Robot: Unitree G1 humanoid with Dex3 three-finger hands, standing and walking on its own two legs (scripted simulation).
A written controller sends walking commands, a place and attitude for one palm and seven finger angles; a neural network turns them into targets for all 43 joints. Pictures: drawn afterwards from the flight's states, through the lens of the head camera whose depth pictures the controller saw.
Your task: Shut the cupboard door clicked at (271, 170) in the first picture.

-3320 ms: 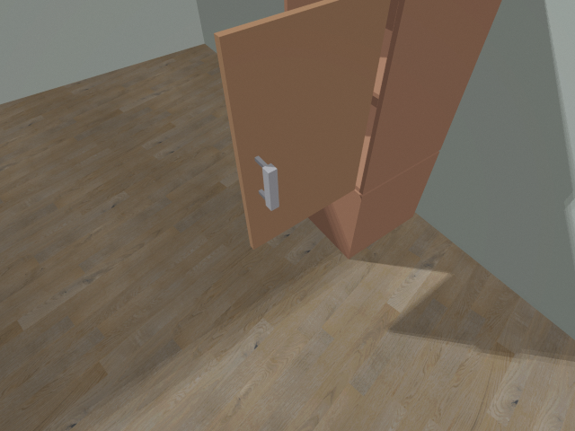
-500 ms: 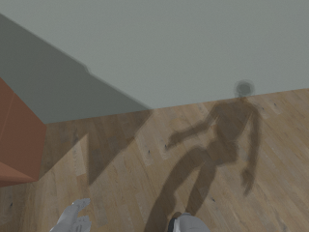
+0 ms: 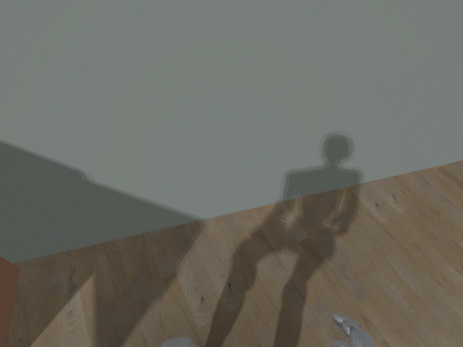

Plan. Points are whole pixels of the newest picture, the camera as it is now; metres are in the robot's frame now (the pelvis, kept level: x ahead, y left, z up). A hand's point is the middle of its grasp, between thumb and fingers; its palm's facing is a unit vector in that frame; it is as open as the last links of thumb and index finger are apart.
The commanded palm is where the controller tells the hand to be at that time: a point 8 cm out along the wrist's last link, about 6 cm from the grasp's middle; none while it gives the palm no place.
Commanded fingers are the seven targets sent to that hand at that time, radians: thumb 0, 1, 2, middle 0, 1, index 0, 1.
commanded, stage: walk to a spot facing it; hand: left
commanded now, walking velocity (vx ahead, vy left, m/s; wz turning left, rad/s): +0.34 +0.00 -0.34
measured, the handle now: out of the picture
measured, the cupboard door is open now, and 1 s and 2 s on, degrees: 91 91 91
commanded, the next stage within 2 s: turn to face it in 0.16 s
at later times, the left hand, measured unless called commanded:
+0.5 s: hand (197, 247) +0.34 +0.11 -0.15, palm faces -0.05 -0.98 -0.18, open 7.3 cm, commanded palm none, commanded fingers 0.00 0.90 0.90 -0.20 -0.30 -0.20 -0.30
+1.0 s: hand (194, 231) +0.37 +0.12 -0.14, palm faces +0.27 -0.91 -0.31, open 7.4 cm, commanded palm none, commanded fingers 0.00 0.90 0.90 -0.20 -0.30 -0.20 -0.30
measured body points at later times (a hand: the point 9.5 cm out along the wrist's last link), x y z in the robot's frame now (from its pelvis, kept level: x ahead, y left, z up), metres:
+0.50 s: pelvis +0.22 -0.06 +0.01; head +0.26 -0.06 +0.46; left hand +0.34 +0.16 -0.13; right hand +0.19 -0.30 -0.14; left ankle +0.23 +0.07 -0.68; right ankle +0.21 -0.16 -0.72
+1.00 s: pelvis +0.32 -0.11 +0.00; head +0.37 -0.12 +0.45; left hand +0.36 +0.17 -0.12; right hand +0.45 -0.35 -0.15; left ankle +0.29 +0.04 -0.69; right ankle +0.35 -0.22 -0.72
